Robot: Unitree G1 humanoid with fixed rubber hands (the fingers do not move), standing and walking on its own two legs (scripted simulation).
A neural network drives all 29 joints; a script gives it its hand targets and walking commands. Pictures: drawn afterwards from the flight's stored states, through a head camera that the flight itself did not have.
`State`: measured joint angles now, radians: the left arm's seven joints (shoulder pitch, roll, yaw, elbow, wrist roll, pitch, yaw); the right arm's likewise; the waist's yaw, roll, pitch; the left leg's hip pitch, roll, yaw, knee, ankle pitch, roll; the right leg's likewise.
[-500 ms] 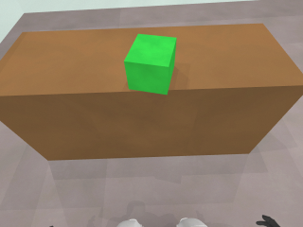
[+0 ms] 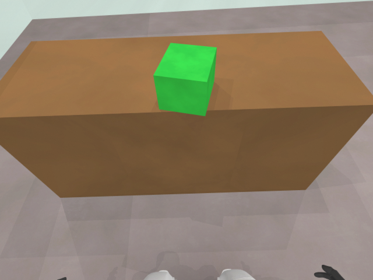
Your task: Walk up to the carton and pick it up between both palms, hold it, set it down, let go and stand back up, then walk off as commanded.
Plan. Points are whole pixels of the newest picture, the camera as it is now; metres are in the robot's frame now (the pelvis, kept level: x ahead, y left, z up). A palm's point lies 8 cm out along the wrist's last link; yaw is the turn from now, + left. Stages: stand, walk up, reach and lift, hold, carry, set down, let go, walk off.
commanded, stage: stand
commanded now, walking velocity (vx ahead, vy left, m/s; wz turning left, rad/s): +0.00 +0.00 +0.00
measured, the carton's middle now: (187, 78) +0.72 +0.00 -0.01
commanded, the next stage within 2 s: none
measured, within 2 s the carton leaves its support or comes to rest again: neither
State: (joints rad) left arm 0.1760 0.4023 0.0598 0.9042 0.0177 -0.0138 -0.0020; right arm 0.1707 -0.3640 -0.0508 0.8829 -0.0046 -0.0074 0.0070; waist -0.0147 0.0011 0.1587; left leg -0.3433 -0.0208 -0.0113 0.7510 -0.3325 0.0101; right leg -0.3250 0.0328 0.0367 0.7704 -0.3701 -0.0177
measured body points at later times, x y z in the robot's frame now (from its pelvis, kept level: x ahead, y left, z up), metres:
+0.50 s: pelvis +0.01 +0.00 +0.01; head +0.06 +0.00 +0.45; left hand +0.13 +0.32 -0.10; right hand +0.11 -0.31 -0.11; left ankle +0.05 +0.12 -0.71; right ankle +0.03 -0.11 -0.71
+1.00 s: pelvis +0.00 +0.00 +0.01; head +0.05 +0.00 +0.46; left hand +0.11 +0.32 -0.10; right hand +0.10 -0.31 -0.11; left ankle +0.05 +0.12 -0.71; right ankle +0.03 -0.11 -0.71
